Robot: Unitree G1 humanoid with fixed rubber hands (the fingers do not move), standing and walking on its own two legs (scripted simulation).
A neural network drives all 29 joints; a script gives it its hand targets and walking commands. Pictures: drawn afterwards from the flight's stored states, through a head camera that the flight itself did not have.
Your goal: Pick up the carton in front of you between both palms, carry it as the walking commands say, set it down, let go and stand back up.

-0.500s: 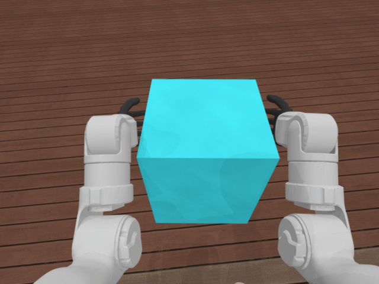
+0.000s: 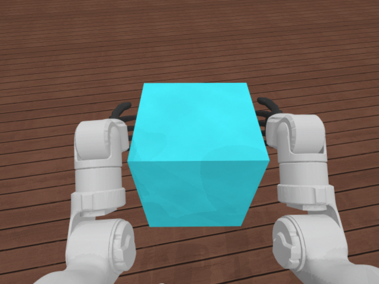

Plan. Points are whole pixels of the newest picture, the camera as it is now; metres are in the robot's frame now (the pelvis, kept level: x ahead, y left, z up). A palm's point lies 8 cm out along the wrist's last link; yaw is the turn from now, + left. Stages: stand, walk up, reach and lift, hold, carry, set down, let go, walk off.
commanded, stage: carry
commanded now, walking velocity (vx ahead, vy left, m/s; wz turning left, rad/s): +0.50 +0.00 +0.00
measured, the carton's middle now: (195, 158) +0.36 +0.00 +0.08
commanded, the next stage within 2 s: none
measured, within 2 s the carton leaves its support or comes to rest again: neither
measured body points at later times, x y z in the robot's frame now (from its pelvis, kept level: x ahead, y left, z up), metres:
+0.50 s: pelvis +0.32 -0.04 +0.02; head +0.33 -0.05 +0.47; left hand +0.64 +0.12 +0.10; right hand +0.66 -0.18 +0.10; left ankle +0.18 +0.07 -0.63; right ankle +0.37 -0.11 -0.71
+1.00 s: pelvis +0.64 +0.03 +0.02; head +0.61 +0.04 +0.47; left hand +0.92 +0.17 +0.08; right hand +0.91 -0.13 +0.09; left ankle +0.71 +0.10 -0.71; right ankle +0.51 -0.10 -0.62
